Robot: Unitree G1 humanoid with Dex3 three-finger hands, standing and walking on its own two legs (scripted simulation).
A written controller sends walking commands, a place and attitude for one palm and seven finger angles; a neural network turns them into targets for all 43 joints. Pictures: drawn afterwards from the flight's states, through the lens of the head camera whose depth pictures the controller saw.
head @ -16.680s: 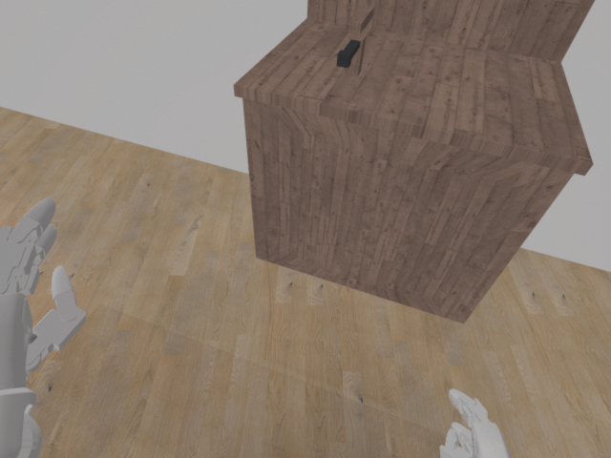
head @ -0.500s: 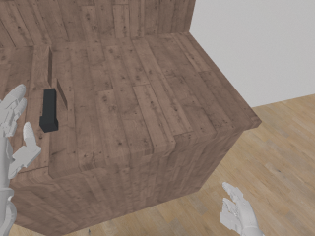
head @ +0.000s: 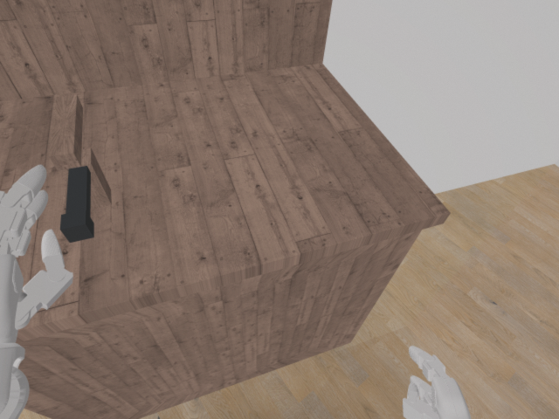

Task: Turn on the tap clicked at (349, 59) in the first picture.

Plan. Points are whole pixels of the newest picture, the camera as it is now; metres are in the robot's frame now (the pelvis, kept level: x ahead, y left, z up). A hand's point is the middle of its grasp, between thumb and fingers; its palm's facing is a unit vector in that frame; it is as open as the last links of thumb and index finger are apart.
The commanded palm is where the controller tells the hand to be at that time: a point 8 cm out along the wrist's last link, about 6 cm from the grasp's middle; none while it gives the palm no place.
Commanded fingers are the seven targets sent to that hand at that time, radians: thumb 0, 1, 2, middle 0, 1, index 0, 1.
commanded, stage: shuffle to correct the standing spot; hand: left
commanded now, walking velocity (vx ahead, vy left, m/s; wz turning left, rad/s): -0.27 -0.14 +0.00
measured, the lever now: (77, 226) +0.30 +0.29 +0.12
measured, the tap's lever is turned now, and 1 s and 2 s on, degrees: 0 0 0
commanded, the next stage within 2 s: come to a stop and stand still in 0.16 s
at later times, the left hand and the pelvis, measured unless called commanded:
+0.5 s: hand (88, 319) +0.18 +0.21 +0.15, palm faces +0.37 -0.85 -0.38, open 7.4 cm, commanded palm +0.12 +0.25 +0.17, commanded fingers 0.00 0.90 0.90 -0.20 -0.30 -0.20 -0.30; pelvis -0.04 -0.03 -0.01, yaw -1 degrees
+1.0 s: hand (89, 286) +0.22 +0.23 +0.14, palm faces +0.32 -0.87 -0.38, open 7.4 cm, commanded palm +0.15 +0.27 +0.17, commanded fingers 0.00 0.90 0.90 -0.20 -0.30 -0.20 -0.30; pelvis -0.01 -0.01 +0.00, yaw -2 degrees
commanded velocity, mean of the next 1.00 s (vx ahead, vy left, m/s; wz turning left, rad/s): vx -0.05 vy -0.02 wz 0.00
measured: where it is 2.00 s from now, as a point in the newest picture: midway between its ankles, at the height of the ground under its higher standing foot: outside the picture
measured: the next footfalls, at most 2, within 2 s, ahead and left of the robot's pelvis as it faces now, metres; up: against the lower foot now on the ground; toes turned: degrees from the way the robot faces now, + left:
none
